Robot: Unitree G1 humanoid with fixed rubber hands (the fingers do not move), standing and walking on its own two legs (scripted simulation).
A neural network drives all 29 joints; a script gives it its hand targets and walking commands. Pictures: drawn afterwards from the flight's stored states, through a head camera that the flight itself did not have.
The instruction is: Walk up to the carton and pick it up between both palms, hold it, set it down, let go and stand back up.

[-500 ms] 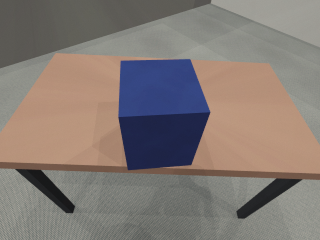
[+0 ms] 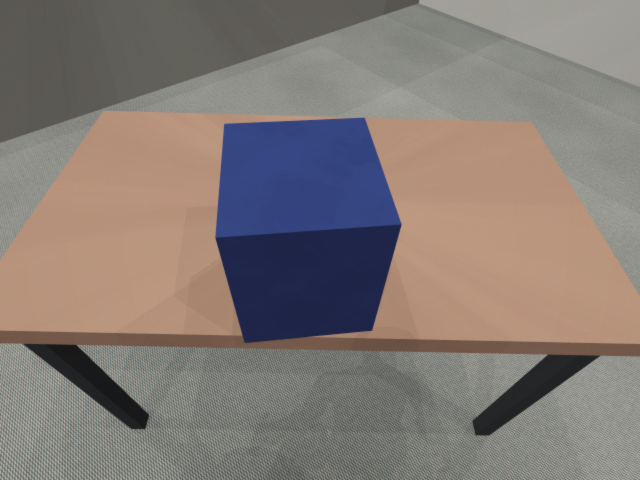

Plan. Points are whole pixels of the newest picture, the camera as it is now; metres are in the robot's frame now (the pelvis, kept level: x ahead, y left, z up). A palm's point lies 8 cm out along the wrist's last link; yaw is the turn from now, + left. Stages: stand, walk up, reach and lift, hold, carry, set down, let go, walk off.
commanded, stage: walk up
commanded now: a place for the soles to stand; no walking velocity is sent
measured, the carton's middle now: (302, 233) +0.43 +0.02 +0.04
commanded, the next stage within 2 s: reach and lift in 1.32 s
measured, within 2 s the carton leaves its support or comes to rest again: neither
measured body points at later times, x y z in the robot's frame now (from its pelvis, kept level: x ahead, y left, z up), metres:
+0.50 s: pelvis +0.01 -0.02 +0.00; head +0.03 -0.02 +0.45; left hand +0.02 +0.26 -0.14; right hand +0.05 -0.29 -0.15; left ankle +0.00 +0.15 -0.74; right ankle +0.02 -0.15 -0.74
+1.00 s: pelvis +0.00 -0.02 +0.00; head +0.02 +0.00 +0.44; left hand +0.02 +0.27 -0.15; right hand +0.06 -0.28 -0.14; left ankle +0.00 +0.15 -0.74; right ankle +0.02 -0.15 -0.74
